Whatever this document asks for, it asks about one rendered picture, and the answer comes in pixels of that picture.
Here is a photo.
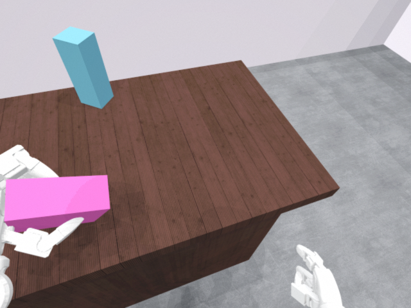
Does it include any left robot hand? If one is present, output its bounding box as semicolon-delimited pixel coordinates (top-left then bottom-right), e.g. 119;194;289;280
0;145;84;258

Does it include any sponge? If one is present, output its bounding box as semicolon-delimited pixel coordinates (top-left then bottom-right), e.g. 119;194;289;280
4;175;110;232

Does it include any robot left forearm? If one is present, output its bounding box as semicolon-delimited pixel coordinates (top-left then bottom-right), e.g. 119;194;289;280
0;255;13;308

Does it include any table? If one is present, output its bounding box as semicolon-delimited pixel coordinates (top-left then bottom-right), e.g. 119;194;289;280
0;60;340;308

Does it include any right robot hand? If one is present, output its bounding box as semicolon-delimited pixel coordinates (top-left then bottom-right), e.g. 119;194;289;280
291;244;342;308

